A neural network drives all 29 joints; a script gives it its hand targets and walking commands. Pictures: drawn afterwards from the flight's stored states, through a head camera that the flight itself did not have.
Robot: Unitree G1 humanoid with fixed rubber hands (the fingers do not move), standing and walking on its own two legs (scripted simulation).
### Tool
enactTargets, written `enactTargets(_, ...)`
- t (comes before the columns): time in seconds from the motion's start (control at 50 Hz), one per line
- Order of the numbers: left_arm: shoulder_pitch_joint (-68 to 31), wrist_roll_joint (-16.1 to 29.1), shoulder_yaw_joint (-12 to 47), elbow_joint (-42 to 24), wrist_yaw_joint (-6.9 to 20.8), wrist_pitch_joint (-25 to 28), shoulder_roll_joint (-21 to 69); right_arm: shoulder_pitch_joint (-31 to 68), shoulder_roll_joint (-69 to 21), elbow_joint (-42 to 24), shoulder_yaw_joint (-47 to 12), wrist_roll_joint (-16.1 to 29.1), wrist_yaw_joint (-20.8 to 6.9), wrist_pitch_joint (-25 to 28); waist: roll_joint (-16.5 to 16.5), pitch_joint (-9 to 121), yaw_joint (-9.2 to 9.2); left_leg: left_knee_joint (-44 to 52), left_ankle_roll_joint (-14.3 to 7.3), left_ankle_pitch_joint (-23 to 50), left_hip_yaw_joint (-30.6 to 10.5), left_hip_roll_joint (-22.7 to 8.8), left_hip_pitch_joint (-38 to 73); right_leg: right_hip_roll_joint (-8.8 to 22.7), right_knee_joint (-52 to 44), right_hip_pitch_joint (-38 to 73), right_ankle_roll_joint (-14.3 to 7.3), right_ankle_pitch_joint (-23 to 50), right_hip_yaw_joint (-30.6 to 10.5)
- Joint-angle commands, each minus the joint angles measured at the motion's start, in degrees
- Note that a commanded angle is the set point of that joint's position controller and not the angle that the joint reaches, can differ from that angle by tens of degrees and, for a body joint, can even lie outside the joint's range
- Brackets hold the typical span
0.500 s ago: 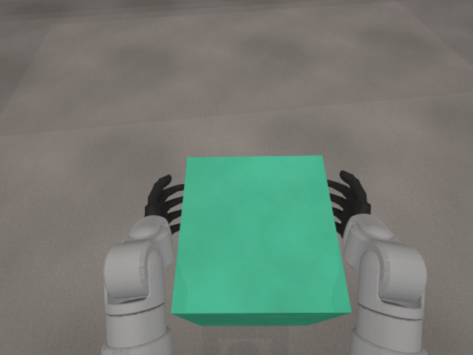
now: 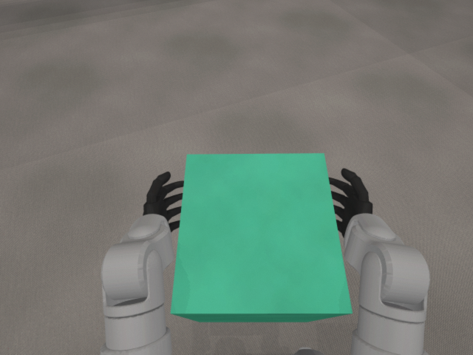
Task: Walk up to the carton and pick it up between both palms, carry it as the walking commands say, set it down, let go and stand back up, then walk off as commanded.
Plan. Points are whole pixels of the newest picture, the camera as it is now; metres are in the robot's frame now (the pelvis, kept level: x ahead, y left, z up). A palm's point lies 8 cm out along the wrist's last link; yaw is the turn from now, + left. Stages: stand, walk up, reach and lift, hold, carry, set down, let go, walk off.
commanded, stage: carry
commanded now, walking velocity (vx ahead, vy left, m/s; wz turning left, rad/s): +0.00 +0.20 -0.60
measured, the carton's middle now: (254, 248) +0.29 +0.02 +0.02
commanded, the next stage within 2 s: none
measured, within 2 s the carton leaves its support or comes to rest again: neither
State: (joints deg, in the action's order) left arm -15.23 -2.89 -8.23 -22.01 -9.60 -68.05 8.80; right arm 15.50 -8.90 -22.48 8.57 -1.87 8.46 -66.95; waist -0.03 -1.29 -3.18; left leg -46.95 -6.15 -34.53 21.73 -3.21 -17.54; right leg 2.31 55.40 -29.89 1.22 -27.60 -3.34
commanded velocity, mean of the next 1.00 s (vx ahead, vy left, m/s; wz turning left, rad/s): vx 0.00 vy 0.20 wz -0.60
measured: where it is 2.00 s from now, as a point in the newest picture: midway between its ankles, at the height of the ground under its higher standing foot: (223, 283)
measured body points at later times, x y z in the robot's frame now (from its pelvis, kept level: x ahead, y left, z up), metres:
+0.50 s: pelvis +0.09 +0.10 -0.02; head +0.14 +0.11 +0.43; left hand +0.42 +0.16 +0.06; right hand +0.35 -0.12 +0.08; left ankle +0.02 +0.12 -0.69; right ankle +0.00 -0.07 -0.67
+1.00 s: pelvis +0.26 +0.16 -0.01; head +0.29 +0.16 +0.44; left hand +0.58 +0.11 +0.06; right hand +0.41 -0.13 +0.07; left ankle +0.24 +0.23 -0.69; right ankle +0.09 +0.06 -0.65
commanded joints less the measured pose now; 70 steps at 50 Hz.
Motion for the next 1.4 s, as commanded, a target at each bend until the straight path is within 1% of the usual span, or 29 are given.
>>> enactTargets(0.0,-30.44,23.0,42.45,-18.22,8.6,0.21,49.72,19.46,-50.93,-11.5,-37.55,16.44,-7.0,-0.14,11.8,26.58,3.24,2.39,3.37,85.1,-11.26,-16.71,25.16,-1.93,-12.11,-3.11,-3.5,5.68,9.01)
enactTargets(0.04,-24.13,21.83,39.78,-14.29,9.01,0.05,48.79,19.07,-49.47,-10.14,-38.31,16.43,-6.34,-0.7,-0.61,32.81,-0.34,-15.81,10.34,71.15,-10.43,-13.05,2.4,4.4,-23.48,25.75,-9.67,34.58,-6.31)
enactTargets(0.06,-23.09,21.32,39.08,-12.75,8.97,0.4,48.68,19.88,-50.87,-10.33,-40.18,17.3,-6.42,-0.59,-15.47,35.54,0.88,-25.2,13.18,30.66,-10.86,-3.75,-14.94,15.12,-17.52,41.63,-15.11,80.95,-23.56)
enactTargets(0.08,-19.39,19.42,38.19,-11.93,8.21,0.84,48.64,21.8,-50.76,-12.24,-41.47,19.23,-7.31,-0.3,-23.65,33.83,0.39,-29.97,15.48,-5.09,-15.24,3.89,-27.77,16.2,-15.91,48.21,-19.91,98.38,-31.35)
enactTargets(0.14,-21.07,18.28,36.67,-10.08,8.35,1.21,49.85,25.44,-51.93,-11.62,-42.15,20.1,-7.37,0.05,-19.01,24.41,0.85,-13.03,13.3,-9.66,-23.97,-0.3,-33.85,13.76,-18.9,42.59,-11.16,83.8,-28.53)
enactTargets(0.2,-22.19,18.41,37.64,-13.11,7.68,1.66,49.06,21.99,-52.97,-11.84,-41.92,20.7,-7.64,0.62,-12.48,29.62,2.77,18.89,10.1,11.46,-21.26,-1.53,-0.41,8.46,-12.18,21.96,-3.49,61.19,-14.71)
enactTargets(0.24,-26.82,19.78,41.14,-19.05,7.09,2.48,51.88,24.47,-53.97,-13.97,-40.97,22.26,-7.74,1.95,17.91,38.88,2.52,11.82,5.73,80.84,-32.24,-23.98,35.7,-2.49,10.63,-11.73,3.68,-9.5,2.42)
enactTargets(0.26,-30.17,20.02,42.34,-20.07,6.98,2.37,51.1,25.07,-53.69,-13.69,-39.4,21.93,-8.12,2.14,22.83,36.22,3.21,7.89,1.3,100.49,-31.13,-26.11,36.06,-0.87,16.09,-16.95,2.95,-13.42,4.94)
enactTargets(0.36,-31.3,22.99,45.29,-18.86,7.88,2.47,53.61,20.24,-51.83,-13.45,-36.7,18.35,-7.68,2.37,13.33,26.57,3.73,9.53,4.04,81.46,-19.5,-19.0,28.06,-0.56,15.45,-16.51,1.39,-2.79,8.7)
enactTargets(0.54,-26.88,21.88,41.91,-15.39,8.14,0.61,47.81,19.87,-47.95,-11.57,-38.35,18.05,-6.81,0.35,10.71,28.15,1.33,-11.85,12.71,105.16,-9.43,-15.74,13.35,-3.63,-18.02,13.62,-5.0,9.59,7.94)
enactTargets(0.56,-22.66,21.3,41.01,-12.93,7.71,0.67,47.57,17.19,-46.78,-8.17,-37.96,18.0,-6.54,-0.4,-0.68,30.01,-2.27,-36.79,18.45,89.45,-8.41,-12.39,-8.22,4.19,-25.34,35.67,-10.92,41.83,-4.93)
enactTargets(0.58,-18.8,20.13,39.88,-9.05,7.89,0.78,48.79,16.95,-49.18,-9.54,-40.12,18.63,-6.99,-0.14,-25.38,34.69,0.25,-51.78,20.01,5.16,-13.88,0.5,-31.22,20.46,-17.44,53.44,-21.65,94.62,-30.06)
enactTargets(0.62,-13.15,16.88,37.4,-5.16,7.05,1.42,48.78,22.8,-47.89,-11.68,-40.92,20.49,-8.12,0.41,-28.14,26.73,-1.46,-57.51,18.19,-17.81,-31.79,-1.6,-45.8,18.53,-15.91,49.84,-20.14,85.99,-37.01)
enactTargets(0.66,-20.06,17.34,37.89,-8.38,6.89,1.68,51.19,26.55,-49.06,-12.31,-41.13,22.29,-8.31,1.0,-11.65,17.1,0.74,-21.55,13.42,-22.31,-31.28,-5.26,-44.5,13.4,-16.01,39.98,-9.93,70.54,-29.05)
enactTargets(0.72,-18.55,17.48,39.28,-11.11,6.49,2.44,51.3,23.38,-50.77,-14.2,-42.12,22.49,-8.38,2.05,-7.23,32.35,3.84,21.83,12.17,22.36,-21.56,-5.0,3.49,6.51,-1.22,21.97,0.37,53.43,-6.38)
enactTargets(0.74,-22.24,18.61,40.45,-15.02,6.49,3.23,52.36,24.79,-52.77,-14.6,-41.8,22.95,-8.4,2.71,2.63,36.98,3.32,17.39,10.3,44.93,-22.47,-10.81,20.59,1.45,3.1,6.47,2.63,10.25,-1.84)
enactTargets(0.76,-22.99,19.06,40.99,-15.54,6.36,2.77,52.26,25.25,-51.2,-15.4,-40.76,23.07,-7.8,2.98,20.93,39.7,2.68,12.07,5.44,87.48,-39.85,-25.72,32.52,-3.86,18.11,-11.05,6.04,-13.65,3.91)
enactTargets(0.78,-23.09,18.7,42.33,-14.87,6.71,2.05,51.24,19.78,-50.42,-12.56,-37.53,20.24,-7.79,2.96,24.66,36.08,3.13,11.05,-1.41,97.38,-39.2,-27.97,28.97,-2.62,26.37,-11.94,5.39,-15.34,5.3)
enactTargets(0.84,-33.56,22.6,46.12,-19.45,8.24,3.71,53.29,22.48,-52.09,-14.15,-38.18,18.98,-7.76,3.91,15.33,23.08,4.07,10.18,2.9,82.8,-27.88,-17.48,18.89,-0.19,17.34,-11.32,2.65,-8.55,6.41)
enactTargets(1.02,-26.63,21.39,43.1,-17.83,7.65,2.24,47.83,21.92,-48.66,-15.55,-40.35,19.46,-6.86,2.05,14.24,25.26,4.33,3.11,5.08,88.44,-17.7,-17.07,23.62,-2.93,-5.37,-3.64,-0.2,0.48,12.19)
enactTargets(1.06,-27.01,21.27,41.87,-14.81,7.87,1.08,47.6,21.44,-47.81,-12.6,-39.93,19.15,-6.47,0.85,12.45,26.12,2.31,-7.96,8.1,92.57,-12.48,-16.11,13.19,-3.14,-19.55,11.41,-2.95,10.16,9.17)
enactTargets(1.08,-22.46,20.61,40.97,-12.16,7.96,1.07,47.88,20.38,-46.8,-12.4,-40.73,18.9,-6.23,0.5,0.68,29.16,0.57,-24.07,12.25,69.97,-11.4,-13.83,-4.63,5.52,-23.16,30.4,-8.24,44.02,-4.41)
enactTargets(1.1,-18.95,19.21,39.47,-9.79,7.81,0.82,47.39,18.07,-48.32,-11.8,-41.82,19.06,-6.43,0.01,-19.42,30.69,2.7,-36.01,14.94,7.25,-13.33,-1.36,-27.31,19.42,-17.0,48.37,-16.95,101.52,-26.57)
enactTargets(1.12,-14.57,17.94,38.72,-9.79,7.38,1.72,47.72,18.89,-48.81,-13.11,-43.0,20.71,-7.47,0.27,-24.86,31.61,1.33,-39.36,15.15,-8.05,-18.98,0.72,-33.15,21.17,-15.93,50.42,-22.4,107.18,-32.51)
enactTargets(1.22,-16.64,16.7,36.84,-11.56,6.48,2.19,49.25,25.25,-50.78,-15.98,-44.32,23.4,-7.71,0.66,-13.23,22.67,2.04,8.6,11.03,-5.54,-18.56,-1.92,-17.16,7.99,-9.36,30.39,-4.67,80.8,-11.75)
enactTargets(1.24,-17.42,16.95,36.98,-12.68,6.09,2.49,48.65,26.35,-50.54,-17.64,-44.72,24.04,-7.79,0.98,-11.05,30.62,3.85,16.87,11.37,18.8,-16.84,-3.74,1.62,7.08,-2.69,24.02,-1.74,69.53,-7.0)
enactTargets(1.28,-20.94,17.74,39.6,-15.22,5.47,2.54,50.67,27.02,-51.03,-17.45,-43.26,25.03,-7.44,1.8,18.94,38.78,2.73,8.06,6.22,101.11,-31.11,-25.7,36.3,-1.58,18.06,-9.29,4.78,-7.49,4.59)
enactTargets(1.3,-21.8,18.16,41.29,-16.74,5.98,2.53,49.22,24.66,-50.73,-18.26,-41.61,23.57,-7.56,2.44,21.23,37.67,3.34,7.29,2.77,110.63,-30.55,-25.92,34.43,-0.85,22.29,-10.38,3.73,-10.5,5.51)
enactTargets(1.38,-27.0,20.91,43.05,-16.52,7.46,2.52,50.43,22.14,-49.37,-15.34,-38.66,18.94,-6.58,2.17,13.3,19.94,4.08,10.49,2.55,77.4,-20.28,-18.74,22.21,0.53,11.86,-12.94,0.65,-5.27,8.73)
